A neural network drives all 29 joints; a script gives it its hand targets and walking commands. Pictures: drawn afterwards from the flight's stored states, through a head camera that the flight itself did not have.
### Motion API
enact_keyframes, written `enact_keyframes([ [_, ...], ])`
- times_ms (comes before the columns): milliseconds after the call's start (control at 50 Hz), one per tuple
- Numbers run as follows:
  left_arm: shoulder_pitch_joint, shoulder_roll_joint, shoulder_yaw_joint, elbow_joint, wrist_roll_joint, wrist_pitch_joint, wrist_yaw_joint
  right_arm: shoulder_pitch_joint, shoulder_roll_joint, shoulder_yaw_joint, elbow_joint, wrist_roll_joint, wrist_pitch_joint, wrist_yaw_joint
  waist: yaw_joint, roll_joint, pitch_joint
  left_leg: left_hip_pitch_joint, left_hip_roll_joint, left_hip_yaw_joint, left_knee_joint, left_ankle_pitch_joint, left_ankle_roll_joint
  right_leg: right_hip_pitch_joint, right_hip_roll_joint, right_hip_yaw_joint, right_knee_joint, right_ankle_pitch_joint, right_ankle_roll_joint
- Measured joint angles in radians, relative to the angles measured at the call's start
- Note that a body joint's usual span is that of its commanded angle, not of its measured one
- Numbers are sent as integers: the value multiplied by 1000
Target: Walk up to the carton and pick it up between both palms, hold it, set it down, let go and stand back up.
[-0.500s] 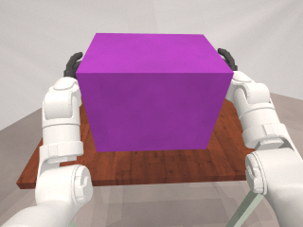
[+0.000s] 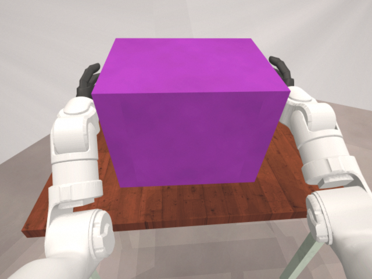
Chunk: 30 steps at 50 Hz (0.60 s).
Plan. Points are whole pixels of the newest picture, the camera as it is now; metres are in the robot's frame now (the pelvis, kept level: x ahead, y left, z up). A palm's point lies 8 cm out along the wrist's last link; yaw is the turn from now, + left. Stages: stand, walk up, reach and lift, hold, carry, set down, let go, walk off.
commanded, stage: hold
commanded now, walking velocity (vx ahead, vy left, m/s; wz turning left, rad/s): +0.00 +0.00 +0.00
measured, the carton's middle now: (186, 111) +0.39 +0.00 +0.22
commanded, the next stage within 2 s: set down in 0.08 s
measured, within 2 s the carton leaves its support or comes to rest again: neither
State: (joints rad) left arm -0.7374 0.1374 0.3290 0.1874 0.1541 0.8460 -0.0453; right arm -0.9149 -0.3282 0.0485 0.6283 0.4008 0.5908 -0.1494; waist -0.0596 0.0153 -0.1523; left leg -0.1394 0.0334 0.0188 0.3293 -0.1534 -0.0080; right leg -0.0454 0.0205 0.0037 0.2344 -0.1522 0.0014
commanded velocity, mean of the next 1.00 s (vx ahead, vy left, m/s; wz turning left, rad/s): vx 0.00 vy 0.00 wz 0.00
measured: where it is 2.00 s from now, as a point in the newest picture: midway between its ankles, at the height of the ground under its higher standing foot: outside the picture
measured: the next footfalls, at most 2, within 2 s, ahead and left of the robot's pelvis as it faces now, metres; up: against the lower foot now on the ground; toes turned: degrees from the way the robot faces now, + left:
none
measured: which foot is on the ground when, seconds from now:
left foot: down 0.00-1.00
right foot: down 0.00-1.00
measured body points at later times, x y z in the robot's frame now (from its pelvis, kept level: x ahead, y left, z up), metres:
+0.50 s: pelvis +0.00 -0.01 +0.00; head -0.08 +0.00 +0.44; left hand +0.38 +0.21 +0.29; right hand +0.40 -0.18 +0.28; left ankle +0.02 +0.12 -0.75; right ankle -0.01 -0.12 -0.75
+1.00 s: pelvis +0.01 -0.01 +0.00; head -0.02 +0.00 +0.45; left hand +0.40 +0.19 +0.22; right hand +0.42 -0.19 +0.20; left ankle +0.02 +0.12 -0.75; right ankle -0.01 -0.12 -0.75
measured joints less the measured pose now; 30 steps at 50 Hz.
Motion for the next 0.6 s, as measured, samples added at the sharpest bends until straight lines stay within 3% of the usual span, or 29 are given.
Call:
enact_keyframes([
  [260, -19, 5, 21, 31, -4, -27, -8, -10, 31, -45, 8, -37, -7, 0, -5, -25, -14, 0, 0, -23, -5, 10, -10, -1, 3, -22, 14, -9, -11],
  [340, -78, 5, 50, 97, 10, -97, -13, -58, 54, -108, 62, -93, -60, 24, -2, -24, -11, 7, -6, -26, -16, 18, -8, -2, -3, -25, 22, -12, -10],
  [460, -154, -14, 137, 186, 116, -170, -84, -87, 111, -211, 186, -236, -187, 102, 2, -47, 30, 67, -18, -27, -53, 31, -4, 37, -15, -28, 37, -29, -12],
  [520, -146, -13, 134, 207, 144, -182, -102, -56, 133, -232, 210, -277, -224, 117, 7, -59, 48, 82, -21, -30, -57, 29, -5, 49, -17, -31, 41, -38, -11],
  [600, -98, -16, 97, 193, 131, -211, -91, 14, 154, -241, 200, -296, -290, 124, 15, -76, 87, 88, -22, -36, -59, 26, -8, 58, -18, -37, 39, -43, -11],
])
